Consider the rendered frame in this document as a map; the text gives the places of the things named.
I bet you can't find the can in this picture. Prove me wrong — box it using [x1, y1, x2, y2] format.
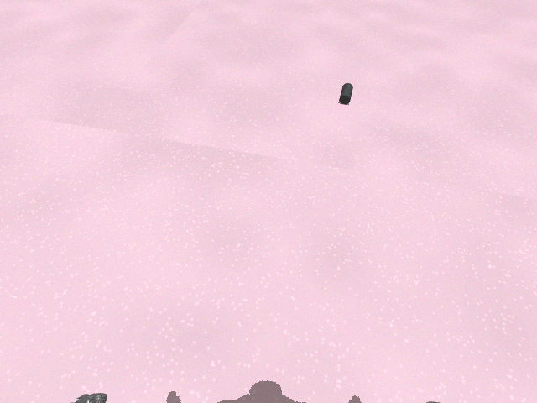
[340, 83, 353, 105]

